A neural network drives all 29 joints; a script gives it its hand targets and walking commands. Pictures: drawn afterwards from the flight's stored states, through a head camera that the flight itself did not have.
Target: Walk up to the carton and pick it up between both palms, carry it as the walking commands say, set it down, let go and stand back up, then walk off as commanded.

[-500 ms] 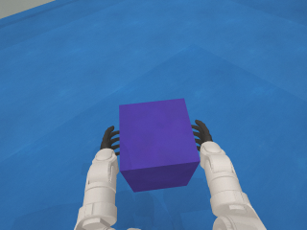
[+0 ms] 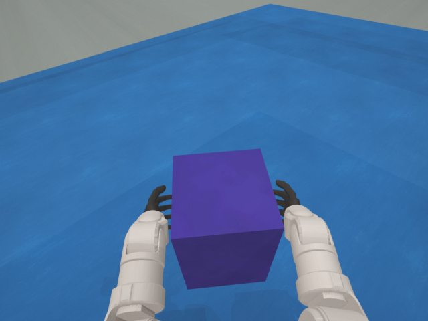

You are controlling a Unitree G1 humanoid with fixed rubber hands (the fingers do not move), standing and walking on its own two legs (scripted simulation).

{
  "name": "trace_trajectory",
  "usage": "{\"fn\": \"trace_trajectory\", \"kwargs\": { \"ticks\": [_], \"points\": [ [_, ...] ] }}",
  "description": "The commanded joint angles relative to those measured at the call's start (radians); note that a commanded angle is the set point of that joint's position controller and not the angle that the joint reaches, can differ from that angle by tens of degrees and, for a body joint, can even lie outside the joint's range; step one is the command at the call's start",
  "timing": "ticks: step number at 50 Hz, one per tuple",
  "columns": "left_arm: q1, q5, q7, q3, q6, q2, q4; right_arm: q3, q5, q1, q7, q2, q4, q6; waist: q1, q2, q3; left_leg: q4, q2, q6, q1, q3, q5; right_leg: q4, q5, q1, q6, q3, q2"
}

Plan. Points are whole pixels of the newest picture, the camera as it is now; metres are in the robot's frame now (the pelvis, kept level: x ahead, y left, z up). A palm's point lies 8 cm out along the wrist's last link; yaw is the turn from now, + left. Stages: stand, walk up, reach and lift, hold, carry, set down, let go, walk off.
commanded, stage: reach and lift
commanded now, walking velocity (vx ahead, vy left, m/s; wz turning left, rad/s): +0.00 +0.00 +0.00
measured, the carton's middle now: (222, 222) +0.32 +0.02 -0.01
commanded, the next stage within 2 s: hold in 1.50 s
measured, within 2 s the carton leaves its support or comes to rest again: neither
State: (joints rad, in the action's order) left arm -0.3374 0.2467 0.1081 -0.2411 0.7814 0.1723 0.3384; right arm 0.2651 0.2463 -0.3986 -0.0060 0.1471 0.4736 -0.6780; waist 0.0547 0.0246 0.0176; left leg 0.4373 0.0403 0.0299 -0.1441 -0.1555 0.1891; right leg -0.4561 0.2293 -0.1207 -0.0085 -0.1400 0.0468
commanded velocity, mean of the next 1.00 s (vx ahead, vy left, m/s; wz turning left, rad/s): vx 0.00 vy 0.00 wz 0.00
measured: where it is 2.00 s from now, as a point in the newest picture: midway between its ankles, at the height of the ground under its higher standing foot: outside the picture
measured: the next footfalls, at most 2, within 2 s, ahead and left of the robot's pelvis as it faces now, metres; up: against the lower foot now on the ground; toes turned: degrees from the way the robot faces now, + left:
none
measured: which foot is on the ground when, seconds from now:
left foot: down 0.00-1.00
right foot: down 0.00-1.00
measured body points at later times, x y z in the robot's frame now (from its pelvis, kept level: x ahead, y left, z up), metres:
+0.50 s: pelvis +0.01 -0.01 +0.00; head -0.04 -0.01 +0.45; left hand +0.32 +0.15 +0.04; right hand +0.33 -0.13 +0.03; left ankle +0.04 +0.14 -0.74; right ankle +0.02 -0.13 -0.74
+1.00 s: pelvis +0.00 +0.01 +0.00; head -0.04 +0.00 +0.45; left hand +0.31 +0.13 +0.04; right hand +0.31 -0.15 +0.03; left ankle +0.04 +0.14 -0.74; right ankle +0.02 -0.13 -0.74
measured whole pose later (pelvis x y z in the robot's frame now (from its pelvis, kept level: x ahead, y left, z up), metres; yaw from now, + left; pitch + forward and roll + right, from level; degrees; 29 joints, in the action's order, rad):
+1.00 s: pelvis +0.00 +0.01 +0.00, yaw +0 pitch -6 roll +0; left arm -0.32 0.24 0.10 -0.19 0.77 0.17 0.33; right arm 0.28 0.24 -0.33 -0.02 0.17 0.35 -0.71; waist -0.03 0.01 -0.01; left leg 0.42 0.05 0.02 -0.13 -0.14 0.18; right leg -0.44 0.22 -0.11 -0.02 -0.14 0.04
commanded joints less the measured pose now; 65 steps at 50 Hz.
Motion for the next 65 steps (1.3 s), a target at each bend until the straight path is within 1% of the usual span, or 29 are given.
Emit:
{"fn": "trace_trajectory", "kwargs": {
  "ticks": [1, 3, 5, 6, 7, 9, 10, 12, 13, 15, 17, 19, 20, 21, 22, 26, 31, 32, 37, 42, 43, 52, 53, 54, 56, 58, 60, 64, 65],
  "points": [
    [-0.798, -0.301, -0.258, 0.535, -0.077, 1.093, -0.023, -0.535, -0.261, -0.683, 0.282, 1.024, 0.024, 0.025, -0.013, -0.009, 0.260, -0.082, 0.039, 0.010, 0.054, 0.073, 0.013, 0.081, 0.029, 0.024, 0.025, 0.070, 0.046],
    [-0.844, -0.306, -0.260, 0.536, -0.083, 1.090, -0.022, -0.522, -0.253, -0.692, 0.280, 1.044, 0.050, 0.027, -0.022, -0.022, 0.270, -0.076, 0.040, 0.006, 0.061, 0.075, 0.028, 0.078, 0.035, 0.021, 0.023, 0.071, 0.043],
    [-0.866, -0.297, -0.263, 0.515, -0.091, 1.078, -0.002, -0.520, -0.261, -0.726, 0.274, 1.074, 0.066, 0.029, -0.006, -0.041, 0.283, -0.066, 0.043, -0.003, 0.056, 0.084, 0.046, 0.081, 0.053, 0.024, 0.019, 0.064, 0.033],
    [-0.864, -0.291, -0.265, 0.500, -0.094, 1.074, 0.013, -0.515, -0.264, -0.737, 0.270, 1.077, 0.066, 0.033, -0.002, -0.041, 0.279, -0.064, 0.046, -0.007, 0.057, 0.087, 0.043, 0.082, 0.048, 0.020, 0.016, 0.056, 0.027],
    [-0.907, -0.301, -0.267, 0.515, -0.100, 1.079, -0.009, -0.511, -0.263, -0.735, 0.265, 1.090, 0.076, 0.032, -0.012, -0.033, 0.278, -0.058, 0.048, -0.007, 0.051, 0.088, 0.047, 0.079, 0.049, 0.022, 0.015, 0.053, 0.024],
    [-0.921, -0.292, -0.273, 0.498, -0.103, 1.065, 0.015, -0.508, -0.269, -0.767, 0.258, 1.111, 0.086, 0.036, 0.001, -0.039, 0.293, -0.048, 0.050, -0.011, 0.053, 0.094, 0.057, 0.079, 0.062, 0.023, 0.010, 0.045, 0.017],
    [-0.927, -0.292, -0.277, 0.493, -0.102, 1.065, 0.025, -0.490, -0.264, -0.764, 0.254, 1.110, 0.096, 0.035, -0.013, -0.044, 0.277, -0.045, 0.051, -0.012, 0.053, 0.092, 0.053, 0.079, 0.060, 0.007, 0.009, 0.047, 0.016],
    [-0.921, -0.290, -0.283, 0.487, -0.108, 1.059, 0.025, -0.497, -0.272, -0.764, 0.245, 1.131, 0.088, 0.035, -0.008, -0.061, 0.303, -0.033, 0.055, -0.015, 0.057, 0.099, 0.035, 0.077, 0.041, 0.024, 0.002, 0.040, 0.011],
    [-0.929, -0.290, -0.287, 0.483, -0.109, 1.063, 0.026, -0.495, -0.275, -0.767, 0.242, 1.128, 0.088, 0.038, -0.001, -0.045, 0.311, -0.030, 0.059, -0.013, 0.056, 0.102, 0.013, 0.080, 0.017, 0.027, 0.002, 0.034, 0.008],
    [-0.902, -0.299, -0.292, 0.505, -0.104, 1.077, 0.022, -0.499, -0.272, -0.741, 0.234, 1.128, 0.073, 0.030, -0.026, -0.036, 0.323, -0.028, 0.062, -0.013, 0.069, 0.100, -0.032, 0.065, -0.058, 0.037, 0.000, 0.047, 0.017],
    [-0.871, -0.293, -0.296, 0.503, -0.099, 1.074, 0.025, -0.512, -0.274, -0.725, 0.227, 1.131, 0.061, 0.023, -0.023, -0.044, 0.337, -0.030, 0.059, -0.016, 0.076, 0.096, -0.060, 0.060, -0.099, 0.052, -0.006, 0.053, 0.020],
    [-0.838, -0.299, -0.303, 0.522, -0.096, 1.083, 0.013, -0.522, -0.268, -0.695, 0.220, 1.120, 0.022, 0.018, -0.048, -0.037, 0.349, -0.036, 0.061, -0.014, 0.071, 0.092, -0.092, 0.055, -0.159, 0.088, -0.008, 0.057, 0.024],
    [-0.819, -0.303, -0.304, 0.526, -0.095, 1.091, 0.013, -0.528, -0.273, -0.687, 0.218, 1.109, 0.004, 0.015, -0.049, -0.030, 0.350, -0.038, 0.061, -0.012, 0.081, 0.091, -0.116, 0.055, -0.178, 0.080, -0.008, 0.057, 0.024],
    [-0.806, -0.303, -0.303, 0.537, -0.094, 1.089, -0.006, -0.541, -0.275, -0.667, 0.215, 1.114, -0.003, 0.010, -0.053, -0.044, 0.363, -0.036, 0.060, -0.012, 0.093, 0.087, -0.145, 0.054, -0.210, 0.093, -0.010, 0.058, 0.027],
    [-0.786, -0.301, -0.301, 0.541, -0.090, 1.092, -0.012, -0.544, -0.278, -0.650, 0.213, 1.098, -0.019, 0.007, -0.057, -0.026, 0.346, -0.040, 0.060, -0.006, 0.093, 0.086, -0.170, 0.056, -0.233, 0.085, -0.009, 0.058, 0.028],
    [-0.722, -0.308, -0.295, 0.574, -0.081, 1.081, -0.067, -0.571, -0.277, -0.563, 0.210, 1.076, -0.072, -0.013, -0.072, -0.041, 0.345, -0.047, 0.059, 0.002, 0.120, 0.071, -0.239, 0.062, -0.302, 0.102, -0.012, 0.058, 0.038],
    [-0.664, -0.305, -0.282, 0.617, -0.080, 1.082, -0.127, -0.608, -0.286, -0.516, 0.215, 1.033, -0.146, -0.016, -0.079, -0.005, 0.338, -0.058, 0.058, 0.018, 0.133, 0.056, -0.303, 0.070, -0.336, 0.116, -0.007, 0.055, 0.045],
    [-0.636, -0.309, -0.280, 0.626, -0.079, 1.071, -0.139, -0.621, -0.293, -0.498, 0.215, 1.039, -0.163, -0.019, -0.076, -0.030, 0.347, -0.058, 0.058, 0.016, 0.139, 0.058, -0.308, 0.070, -0.348, 0.127, -0.010, 0.056, 0.047],
    [-0.652, -0.308, -0.268, 0.643, -0.084, 1.063, -0.179, -0.626, -0.290, -0.489, 0.227, 1.017, -0.177, -0.021, -0.076, -0.006, 0.324, -0.071, 0.053, 0.014, 0.123, 0.050, -0.249, 0.074, -0.277, 0.109, -0.003, 0.051, 0.045],
    [-0.642, -0.306, -0.267, 0.645, -0.085, 1.068, -0.161, -0.625, -0.284, -0.492, 0.234, 1.013, -0.168, -0.021, -0.081, -0.011, 0.310, -0.072, 0.051, 0.012, 0.129, 0.057, -0.186, 0.080, -0.211, 0.080, -0.001, 0.056, 0.046],
    [-0.650, -0.300, -0.267, 0.634, -0.085, 1.067, -0.152, -0.621, -0.281, -0.504, 0.235, 1.009, -0.162, -0.021, -0.074, -0.003, 0.308, -0.076, 0.048, 0.011, 0.123, 0.056, -0.170, 0.083, -0.190, 0.076, 0.001, 0.055, 0.044],
    [-0.707, -0.289, -0.277, 0.600, -0.096, 1.060, -0.083, -0.599, -0.263, -0.573, 0.236, 1.029, -0.102, -0.016, -0.069, -0.054, 0.278, -0.075, 0.051, -0.005, 0.107, 0.072, -0.045, 0.084, -0.071, 0.025, 0.000, 0.057, 0.034],
    [-0.723, -0.295, -0.278, 0.604, -0.097, 1.065, -0.093, -0.599, -0.268, -0.573, 0.236, 1.038, -0.100, -0.014, -0.065, -0.038, 0.282, -0.075, 0.052, -0.004, 0.104, 0.074, -0.041, 0.084, -0.067, 0.026, 0.003, 0.057, 0.034],
    [-0.717, -0.296, -0.279, 0.606, -0.096, 1.067, -0.088, -0.606, -0.269, -0.582, 0.234, 1.043, -0.114, -0.011, -0.066, -0.049, 0.290, -0.070, 0.052, -0.006, 0.107, 0.075, -0.050, 0.080, -0.077, 0.030, 0.001, 0.058, 0.034],
    [-0.734, -0.301, -0.282, 0.610, -0.098, 1.061, -0.099, -0.611, -0.278, -0.578, 0.231, 1.058, -0.103, -0.015, -0.064, -0.047, 0.304, -0.068, 0.053, -0.008, 0.106, 0.078, -0.056, 0.077, -0.090, 0.035, -0.003, 0.055, 0.032],
    [-0.743, -0.299, -0.284, 0.614, -0.096, 1.061, -0.101, -0.602, -0.267, -0.571, 0.228, 1.056, -0.095, -0.016, -0.072, -0.042, 0.296, -0.064, 0.054, -0.006, 0.102, 0.080, -0.055, 0.079, -0.088, 0.032, -0.003, 0.056, 0.029],
    [-0.721, -0.301, -0.287, 0.613, -0.093, 1.064, -0.095, -0.611, -0.276, -0.565, 0.225, 1.060, -0.104, -0.019, -0.067, -0.041, 0.297, -0.061, 0.054, -0.006, 0.112, 0.079, -0.068, 0.080, -0.097, 0.031, -0.002, 0.056, 0.031],
    [-0.706, -0.302, -0.293, 0.619, -0.086, 1.060, -0.105, -0.614, -0.277, -0.537, 0.222, 1.065, -0.110, -0.027, -0.074, -0.033, 0.281, -0.063, 0.056, -0.003, 0.096, 0.081, -0.082, 0.081, -0.123, 0.045, -0.005, 0.057, 0.031],
    [-0.696, -0.300, -0.296, 0.613, -0.084, 1.053, -0.102, -0.616, -0.279, -0.524, 0.220, 1.070, -0.100, -0.031, -0.066, -0.034, 0.282, -0.065, 0.057, -0.005, 0.092, 0.082, -0.086, 0.082, -0.127, 0.050, -0.006, 0.056, 0.031]
  ]
}}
